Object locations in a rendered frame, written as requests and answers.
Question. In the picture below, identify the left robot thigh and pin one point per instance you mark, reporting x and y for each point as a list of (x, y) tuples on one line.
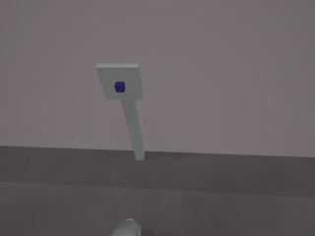
[(127, 228)]

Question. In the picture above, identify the button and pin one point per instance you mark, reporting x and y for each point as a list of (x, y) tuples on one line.
[(119, 86)]

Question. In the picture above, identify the panel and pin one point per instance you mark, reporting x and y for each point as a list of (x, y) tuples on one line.
[(130, 74)]

